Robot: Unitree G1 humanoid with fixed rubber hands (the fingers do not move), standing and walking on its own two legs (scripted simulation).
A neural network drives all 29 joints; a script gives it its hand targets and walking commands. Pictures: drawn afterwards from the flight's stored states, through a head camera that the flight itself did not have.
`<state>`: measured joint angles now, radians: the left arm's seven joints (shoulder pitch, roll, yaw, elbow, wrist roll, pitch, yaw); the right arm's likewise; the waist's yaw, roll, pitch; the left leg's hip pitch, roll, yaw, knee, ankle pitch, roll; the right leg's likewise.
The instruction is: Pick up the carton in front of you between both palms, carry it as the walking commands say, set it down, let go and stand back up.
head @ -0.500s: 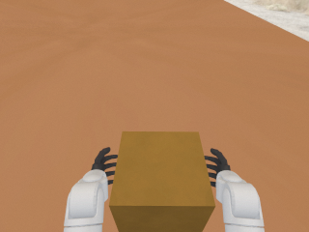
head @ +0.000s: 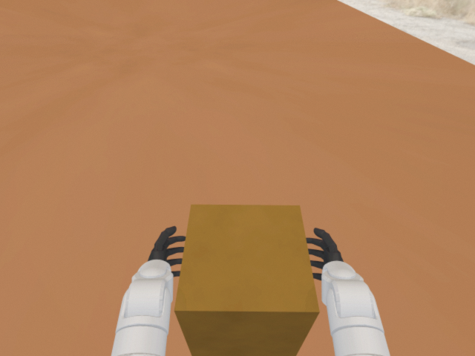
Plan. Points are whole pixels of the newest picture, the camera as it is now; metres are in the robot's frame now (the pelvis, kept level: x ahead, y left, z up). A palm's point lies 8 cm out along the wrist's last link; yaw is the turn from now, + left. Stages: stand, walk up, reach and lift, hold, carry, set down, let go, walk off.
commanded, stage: carry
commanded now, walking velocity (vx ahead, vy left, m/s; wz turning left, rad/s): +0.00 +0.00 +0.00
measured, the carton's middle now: (244, 283) +0.31 +0.00 -0.06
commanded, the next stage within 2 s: hold in 0.70 s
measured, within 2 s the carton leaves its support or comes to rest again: neither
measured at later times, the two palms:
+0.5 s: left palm (151, 280) +0.27 +0.15 +0.04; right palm (332, 280) +0.27 -0.14 +0.04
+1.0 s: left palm (124, 300) +0.23 +0.19 +0.05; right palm (311, 276) +0.27 -0.11 +0.04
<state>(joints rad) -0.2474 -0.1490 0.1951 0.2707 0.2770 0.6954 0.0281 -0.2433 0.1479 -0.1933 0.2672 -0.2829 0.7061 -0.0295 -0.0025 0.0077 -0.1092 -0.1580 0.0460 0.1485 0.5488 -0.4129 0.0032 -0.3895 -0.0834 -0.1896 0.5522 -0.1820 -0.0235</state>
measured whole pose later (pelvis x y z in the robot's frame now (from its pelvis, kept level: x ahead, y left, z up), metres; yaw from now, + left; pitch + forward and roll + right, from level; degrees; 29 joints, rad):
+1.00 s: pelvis -0.03 -0.01 +0.01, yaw +8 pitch -6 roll +0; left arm -0.23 -0.15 0.21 0.26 0.24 0.66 0.02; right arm -0.21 0.14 -0.15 0.19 -0.27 0.71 -0.04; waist 0.01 0.05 0.05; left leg -0.02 -0.01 -0.03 0.42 -0.29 0.01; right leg -0.16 -0.02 -0.01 0.36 -0.09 0.02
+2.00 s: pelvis -0.06 -0.02 -0.05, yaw +11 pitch +25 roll +1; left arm -0.58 -0.21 0.40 0.55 0.28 0.17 0.09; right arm -0.58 0.10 -0.43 0.51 -0.32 0.21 0.01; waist -0.06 0.07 0.04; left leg -0.93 -0.09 -0.09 0.90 -0.39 -0.01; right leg -1.06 0.01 0.08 0.81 -0.19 0.03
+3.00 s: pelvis -0.11 -0.04 -0.29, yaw +16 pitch +46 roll +5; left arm -1.26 0.04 0.36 0.88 0.15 0.25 0.17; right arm -1.13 -0.08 -0.53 0.69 -0.24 0.31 -0.05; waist -0.14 0.10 -0.01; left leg -2.05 -0.20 -0.06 1.86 -0.63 -0.07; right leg -2.19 0.07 0.14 1.76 -0.38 0.08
